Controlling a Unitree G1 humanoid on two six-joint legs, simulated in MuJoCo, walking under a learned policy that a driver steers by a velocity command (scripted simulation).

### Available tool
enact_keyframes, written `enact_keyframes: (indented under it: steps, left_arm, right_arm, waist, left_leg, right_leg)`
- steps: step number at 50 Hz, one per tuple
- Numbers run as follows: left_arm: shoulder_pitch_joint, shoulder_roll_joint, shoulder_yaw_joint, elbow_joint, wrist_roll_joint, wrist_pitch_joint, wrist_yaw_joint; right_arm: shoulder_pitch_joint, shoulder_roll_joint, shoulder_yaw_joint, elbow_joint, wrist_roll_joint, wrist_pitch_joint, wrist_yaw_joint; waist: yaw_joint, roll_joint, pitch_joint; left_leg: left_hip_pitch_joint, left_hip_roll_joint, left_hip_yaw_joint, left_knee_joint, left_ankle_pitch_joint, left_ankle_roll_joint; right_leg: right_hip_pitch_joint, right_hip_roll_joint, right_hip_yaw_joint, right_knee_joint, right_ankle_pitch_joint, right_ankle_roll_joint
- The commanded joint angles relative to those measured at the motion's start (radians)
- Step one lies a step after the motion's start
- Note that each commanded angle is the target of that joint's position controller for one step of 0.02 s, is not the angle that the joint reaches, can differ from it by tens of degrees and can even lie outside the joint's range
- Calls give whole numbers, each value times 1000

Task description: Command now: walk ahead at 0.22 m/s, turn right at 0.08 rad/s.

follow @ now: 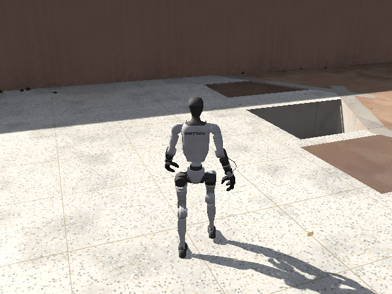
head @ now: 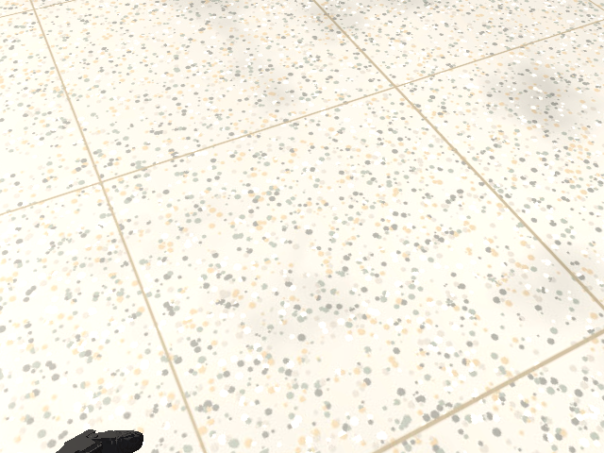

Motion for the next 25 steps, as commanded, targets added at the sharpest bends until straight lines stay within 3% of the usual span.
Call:
enact_keyframes:
  steps: [1,3,4,5,6,7,8,9,11,15,18,21,23,25]
  left_arm:
    - [-11,80,27,-66,2,-16,-9]
    - [84,111,45,-29,17,-18,-4]
    - [145,170,59,-22,25,-19,7]
    - [188,202,57,-34,55,-8,19]
    - [216,119,37,-19,38,8,17]
    - [187,97,30,-12,17,18,9]
    - [130,94,29,-11,9,21,8]
    - [69,95,27,-10,11,21,7]
    - [-28,120,36,-10,28,24,12]
    - [-39,122,47,17,23,30,39]
    - [-34,134,55,39,19,42,56]
    - [-26,156,63,55,11,58,59]
    - [-40,170,68,63,-6,67,57]
    - [-18,149,68,83,-25,77,57]
  right_arm:
    - [-40,-177,-41,-46,10,-1,-10]
    - [-58,-163,-36,-45,11,2,-13]
    - [-33,-131,-24,-49,-7,-4,-13]
    - [87,-49,7,-47,-27,-12,-8]
    - [134,-51,15,-20,-11,1,-6]
    - [92,-129,-8,-20,9,19,-6]
    - [23,-139,-16,-34,15,39,-15]
    - [-13,-134,-20,-40,9,62,-28]
    - [1,-130,-30,-40,0,103,-51]
    - [-18,-105,-39,-61,-1,117,-60]
    - [-91,-89,-34,-100,-2,116,-49]
    - [-110,-99,-38,-122,-1,115,-31]
    - [-87,-103,-43,-124,-1,116,-17]
    - [-29,-125,-56,-106,-9,114,-8]
  waist:
    - [62,147,-78]
    - [119,119,-121]
    - [135,48,-183]
    - [105,-134,-322]
    - [125,-206,-437]
    - [132,-127,-361]
    - [122,-76,-263]
    - [106,-52,-190]
    - [57,-103,-125]
    - [64,-93,-118]
    - [87,-81,-118]
    - [93,-78,-124]
    - [69,-77,-125]
    - [42,-35,-115]
  left_leg:
    - [-22,232,-113,33,559,121]
    - [-41,188,-100,158,553,81]
    - [-108,131,-62,295,427,35]
    - [-347,49,-38,558,-29,-33]
    - [-383,38,-98,721,-455,-67]
    - [-422,62,-129,786,-471,-79]
    - [-469,82,-111,807,-436,-86]
    - [-468,98,-105,784,-384,-97]
    - [-357,106,-77,755,-273,-120]
    - [-338,112,-37,725,-176,-111]
    - [-334,129,-22,629,-139,-92]
    - [-296,121,7,538,-133,-69]
    - [-237,106,32,421,-91,-39]
    - [-124,68,38,223,39,18]
  right_leg:
    - [178,40,-15,-94,56,-29]
    - [350,59,-32,-189,144,-68]
    - [505,-35,39,-178,470,-108]
    - [809,-278,274,-97,817,-261]
    - [823,-369,390,-127,777,-352]
    - [722,-327,359,-173,543,-325]
    - [633,-287,308,-215,353,-281]
    - [521,-260,259,-264,221,-256]
    - [316,-215,164,-345,69,-237]
    - [279,-215,60,-377,-5,-258]
    - [315,-237,31,-382,-41,-263]
    - [356,-262,15,-361,-32,-258]
    - [370,-263,-8,-316,-14,-229]
    - [324,-210,-76,-192,-92,-141]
